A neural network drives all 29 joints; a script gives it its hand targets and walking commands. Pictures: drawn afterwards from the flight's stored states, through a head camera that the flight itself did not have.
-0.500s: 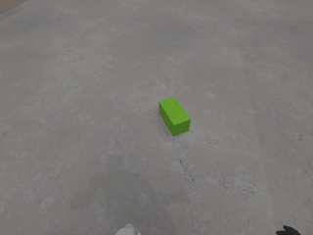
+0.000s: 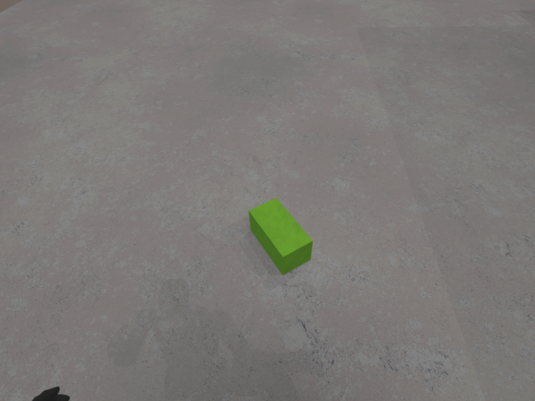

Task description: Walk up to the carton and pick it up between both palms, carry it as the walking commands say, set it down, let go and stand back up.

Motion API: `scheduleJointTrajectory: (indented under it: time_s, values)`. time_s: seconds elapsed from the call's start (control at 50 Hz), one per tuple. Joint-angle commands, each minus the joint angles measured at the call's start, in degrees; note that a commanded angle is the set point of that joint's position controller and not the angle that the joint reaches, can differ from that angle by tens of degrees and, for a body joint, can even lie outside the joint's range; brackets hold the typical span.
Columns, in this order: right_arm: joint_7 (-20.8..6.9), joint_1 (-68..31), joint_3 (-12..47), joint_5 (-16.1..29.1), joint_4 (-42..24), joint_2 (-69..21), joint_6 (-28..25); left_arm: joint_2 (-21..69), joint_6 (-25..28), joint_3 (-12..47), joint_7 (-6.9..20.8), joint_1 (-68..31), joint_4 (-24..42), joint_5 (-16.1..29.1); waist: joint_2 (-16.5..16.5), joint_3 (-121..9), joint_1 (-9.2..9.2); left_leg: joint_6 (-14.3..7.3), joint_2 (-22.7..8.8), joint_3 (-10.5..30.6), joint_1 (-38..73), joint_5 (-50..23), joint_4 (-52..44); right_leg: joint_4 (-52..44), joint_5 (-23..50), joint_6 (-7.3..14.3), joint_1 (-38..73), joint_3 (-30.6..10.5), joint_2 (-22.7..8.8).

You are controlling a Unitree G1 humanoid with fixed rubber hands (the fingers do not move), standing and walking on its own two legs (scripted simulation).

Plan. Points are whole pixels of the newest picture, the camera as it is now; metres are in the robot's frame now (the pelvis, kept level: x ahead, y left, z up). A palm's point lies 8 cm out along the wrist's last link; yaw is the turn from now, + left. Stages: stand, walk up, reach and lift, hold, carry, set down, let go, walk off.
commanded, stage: walk up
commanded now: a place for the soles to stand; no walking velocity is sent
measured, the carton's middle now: (279, 234) +0.90 -0.05 -0.68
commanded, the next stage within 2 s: none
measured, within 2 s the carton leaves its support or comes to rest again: neither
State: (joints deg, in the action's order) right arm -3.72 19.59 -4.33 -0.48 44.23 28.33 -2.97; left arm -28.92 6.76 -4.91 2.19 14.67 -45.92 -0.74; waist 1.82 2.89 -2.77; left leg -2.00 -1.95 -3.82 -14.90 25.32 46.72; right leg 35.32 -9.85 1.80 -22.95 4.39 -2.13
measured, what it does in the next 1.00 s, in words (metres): walks ahead: left foot, then right foot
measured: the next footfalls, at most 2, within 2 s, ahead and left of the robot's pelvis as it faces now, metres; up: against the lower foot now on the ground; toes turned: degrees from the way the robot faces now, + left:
left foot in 0.28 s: +0.25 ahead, +0.19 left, +0.00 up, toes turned +5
right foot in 0.58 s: +0.32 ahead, -0.06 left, +0.00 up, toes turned -5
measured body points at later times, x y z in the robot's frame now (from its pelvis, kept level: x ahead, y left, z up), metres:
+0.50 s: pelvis +0.18 +0.07 +0.01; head +0.20 +0.07 +0.45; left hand +0.26 +0.41 -0.09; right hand +0.26 -0.28 -0.07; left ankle +0.21 +0.18 -0.72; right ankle +0.22 -0.06 -0.69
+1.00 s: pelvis +0.31 +0.12 -0.01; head +0.34 +0.13 +0.44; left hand +0.40 +0.47 -0.11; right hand +0.43 -0.22 -0.09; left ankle +0.39 +0.24 -0.72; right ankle +0.32 -0.03 -0.69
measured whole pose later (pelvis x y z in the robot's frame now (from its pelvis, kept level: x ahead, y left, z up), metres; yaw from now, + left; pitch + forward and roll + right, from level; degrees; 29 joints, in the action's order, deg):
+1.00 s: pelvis +0.31 +0.12 -0.01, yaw -3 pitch -2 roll +0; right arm -0.6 11.1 -3.0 -0.6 45.1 26.8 -3.2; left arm -28.0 2.2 -2.0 -0.7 17.5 -46.9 0.0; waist -0.7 4.8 0.8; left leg -0.6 -3.1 -3.3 -25.0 16.0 42.7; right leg 54.7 -29.1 1.0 -24.5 -0.4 -3.3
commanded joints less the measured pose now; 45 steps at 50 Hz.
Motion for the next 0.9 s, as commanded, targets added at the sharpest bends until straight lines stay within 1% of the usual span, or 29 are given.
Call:
scheduleJointTrajectory:
  time_s: [0.0,0.02,0.06,0.1,0.14,0.2,0.22,0.26,0.28,0.3,0.32,0.34,0.36,0.4,0.46,0.5,0.54,0.56,0.58,0.6,0.62,0.64,0.7,0.76,0.8,0.82,0.84,0.86,0.88]
  values:
    - [1.28,-2.64,-2.05,0.37,-4.63,11.48,-0.50,-17.20,0.08,-4.57,-1.58,11.04,1.71,1.41,-6.44,-3.79,7.20,-0.59,-2.08,9.79,-28.60,2.12,19.64,-17.87,-20.09,15.66,24.71,-37.24,-22.78]
    - [1.35,-2.52,-1.94,0.20,-4.13,10.95,-0.59,-15.28,-0.12,-4.02,-1.74,8.87,2.53,1.50,-6.14,-1.62,6.31,-0.11,-3.53,9.74,-28.48,-0.31,18.34,-17.26,-13.77,15.25,21.56,-31.31,-20.65]
    - [0.94,-1.06,-2.02,-0.12,-2.75,9.89,-0.69,-13.46,-0.17,-3.43,-1.72,6.43,3.54,1.07,-9.17,-0.08,4.68,1.38,-4.96,7.43,-24.65,-1.63,11.45,-15.80,-2.29,13.37,15.99,-19.81,-16.32]
    - [-0.07,-1.95,-2.09,-0.33,-2.53,8.02,-0.52,-13.68,0.06,-3.31,-1.37,7.35,3.91,0.48,-11.07,-0.72,4.88,1.93,-4.29,4.32,-19.67,-1.88,5.89,-14.76,4.34,13.13,11.92,-14.07,-14.76]
    - [-0.86,-4.38,-2.30,-0.35,-3.29,7.03,-0.37,-14.24,0.20,-3.27,-1.08,7.35,4.42,0.20,-11.39,-0.63,5.02,1.84,-3.99,2.38,-15.37,-5.50,0.30,-15.12,1.38,12.37,8.45,-11.90,-14.01]
    - [-1.79,-5.55,-3.25,-0.41,-3.12,7.26,-0.36,-14.91,-0.29,-2.80,-0.61,5.07,5.40,0.18,-11.49,-0.12,3.82,1.94,-2.17,-0.56,-6.53,-11.47,-7.27,-15.15,-11.21,10.21,1.98,-9.73,-12.31]
    - [-1.93,-4.58,-3.59,-0.54,-2.70,7.42,-0.49,-14.87,-0.53,-2.49,-0.53,4.22,5.57,0.23,-10.52,0.01,2.59,1.81,-1.38,-1.28,-1.84,-13.72,-10.27,-13.13,-15.52,9.40,-1.34,-8.69,-11.63]
    - [-1.43,-0.01,-4.55,-1.11,-1.62,9.36,-0.98,-12.30,-0.93,-1.05,-0.63,4.62,5.67,0.11,-5.57,-1.65,-0.53,0.39,1.15,-1.44,9.02,-10.29,-13.17,-3.81,-16.59,7.14,-7.51,-6.26,-9.08]
    - [-0.60,5.07,-5.50,-1.56,-1.09,12.59,-1.40,-9.47,-0.96,-0.01,-0.85,5.43,6.27,0.37,4.36,-4.40,-3.46,-2.22,-3.87,8.68,16.16,0.12,-20.11,11.06,-12.73,4.50,-12.43,-1.88,-4.65]
    - [0.12,6.85,-6.50,-1.23,-2.54,18.45,-1.88,-6.79,-0.99,0.53,-1.34,5.41,7.39,0.96,17.79,-4.95,-4.86,-9.86,-18.63,36.04,19.70,13.45,-31.39,28.85,-19.79,0.68,-23.94,0.76,3.14]
    - [0.54,4.21,-6.42,0.03,-3.59,17.93,-1.80,-10.61,-1.53,-0.01,-2.36,6.10,5.73,0.67,7.82,-4.72,-3.26,-14.08,-22.19,39.38,15.04,14.12,-31.77,35.26,-18.92,-0.10,-23.01,-8.38,0.32]
    - [0.93,1.90,-5.58,0.54,-3.50,15.20,-1.68,-11.63,-1.41,-0.26,-2.41,7.30,4.19,1.18,3.60,-2.02,-1.10,-14.41,-20.60,34.43,10.87,9.88,-31.09,35.00,-16.05,-0.63,-21.08,-9.25,-1.40]
    - [1.16,0.03,-4.88,0.64,-3.70,13.38,-1.55,-11.98,-1.14,-0.71,-2.25,9.11,3.06,1.29,3.75,-0.61,0.43,-13.11,-17.76,27.29,8.14,5.06,-29.86,30.37,-13.85,-0.93,-18.56,-8.14,-3.50]
    - [1.22,-2.32,-4.14,-0.03,-4.02,11.98,-1.23,-10.91,-0.99,-1.05,-1.49,10.13,1.64,0.45,8.43,-0.12,0.86,-12.09,-13.81,17.13,2.95,-4.15,-27.64,19.75,-15.49,-1.65,-11.67,-4.46,-4.82]
    - [0.57,-1.51,-3.93,-0.39,-4.80,12.29,-1.23,-8.60,-0.88,-1.41,-0.61,7.87,2.27,0.33,9.86,-0.88,0.39,-12.84,-14.08,14.19,-1.08,-9.69,-27.32,11.08,-13.48,-0.84,-4.66,-1.36,-2.76]
    - [0.25,-3.90,-3.66,-0.13,-5.86,12.10,-0.92,-7.76,-0.46,-1.59,-0.43,8.34,1.86,0.30,8.89,-1.32,1.85,-11.58,-12.51,12.00,-4.36,-5.26,-25.88,4.12,-8.45,-0.22,1.56,0.43,-0.79]
    - [-0.07,-5.40,-2.66,0.14,-7.00,10.29,-0.25,-8.69,0.03,-2.50,-0.69,10.88,1.05,-0.16,4.63,-2.29,4.64,-8.34,-9.83,8.67,-12.17,2.90,-19.42,-1.88,-4.83,0.82,13.28,1.22,1.93]
    - [-0.04,-5.46,-1.65,-0.13,-7.76,7.94,-0.13,-10.49,0.31,-3.38,-1.22,14.62,0.46,-0.33,-1.61,-3.11,7.25,-6.09,-7.29,6.04,-19.50,6.44,-10.35,-4.81,-9.83,2.48,21.63,-3.67,0.52]
    - [-0.21,-7.33,-0.59,-0.25,-9.78,4.85,-0.32,-15.43,0.93,-4.69,-1.92,18.74,0.47,-0.63,-13.54,-2.92,10.09,-1.64,0.10,-0.37,-31.75,5.06,8.21,-15.81,-29.03,8.13,26.56,-28.79,-13.81]
    - [0.67,-6.86,-0.94,-0.48,-9.49,7.40,0.02,-19.09,0.96,-5.08,-2.27,17.49,2.07,-0.27,-11.36,-2.30,8.77,-0.30,-0.59,5.97,-35.21,6.26,16.68,-21.59,-36.14,14.81,22.95,-45.73,-24.29]
    - [1.24,-5.76,-2.09,-0.09,-7.81,11.28,0.17,-17.91,0.68,-4.87,-2.44,14.05,3.31,0.61,-4.85,0.69,7.07,0.00,-3.15,10.61,-34.22,3.01,18.23,-19.26,-31.28,16.33,19.94,-41.77,-23.50]
    - [1.34,-4.02,-2.28,-0.08,-6.68,11.58,-0.07,-16.31,0.45,-4.54,-2.55,11.52,4.04,0.90,-4.46,1.86,6.00,0.31,-4.47,10.39,-32.83,0.14,17.14,-17.38,-24.12,15.95,17.74,-35.84,-21.18]
    - [0.54,-1.24,-2.39,-0.30,-4.31,9.41,-0.54,-14.44,0.18,-3.80,-1.98,8.79,5.02,0.36,-10.53,1.24,4.60,1.60,-4.73,5.09,-23.43,-1.01,8.19,-13.47,-3.83,13.32,10.60,-19.51,-15.04]
    - [0.53,-2.35,-2.05,0.25,-3.47,6.67,-0.51,-13.48,-0.46,-2.51,-1.66,6.65,5.68,0.04,-12.90,-0.22,3.80,1.78,-2.12,-0.04,-10.79,-6.64,-1.46,-9.93,9.79,11.15,2.68,-11.37,-12.02]
    - [1.26,-1.04,-2.09,0.20,-1.62,6.42,-0.77,-12.38,-1.54,-1.23,-1.80,4.48,5.78,0.38,-11.46,-2.30,2.00,1.47,0.65,-2.22,-0.29,-14.82,-8.29,-4.00,7.64,8.61,-2.55,-8.06,-9.56]
    - [1.80,0.17,-2.27,-0.10,-0.72,7.00,-0.95,-11.06,-2.12,-0.37,-1.96,3.94,5.90,0.48,-9.97,-2.94,1.11,0.81,2.32,-2.23,4.01,-14.31,-10.47,0.59,4.30,6.90,-5.14,-6.82,-7.84]
    - [2.41,2.12,-2.62,-0.59,-0.21,8.66,-1.19,-8.66,-2.47,0.63,-2.21,4.25,5.98,0.62,-4.89,-3.97,-0.25,-0.29,0.04,2.30,8.02,-13.88,-13.98,7.37,-0.20,4.66,-7.91,-5.15,-5.89]
    - [3.13,3.37,-3.48,-1.17,-1.07,13.99,-1.71,-4.50,-2.71,1.67,-2.32,5.51,6.91,0.99,9.70,-5.43,-0.45,-4.56,-14.37,24.26,10.32,-11.02,-23.30,22.18,-9.97,0.17,-14.08,-0.57,-0.01]
    - [3.23,1.06,-4.01,0.09,-2.10,17.43,-1.62,-7.39,-3.82,1.43,-3.24,6.42,5.41,1.04,9.78,-8.03,-0.04,-12.00,-22.08,34.67,7.09,-8.68,-26.61,26.10,-23.63,-0.71,-13.14,-5.44,0.79]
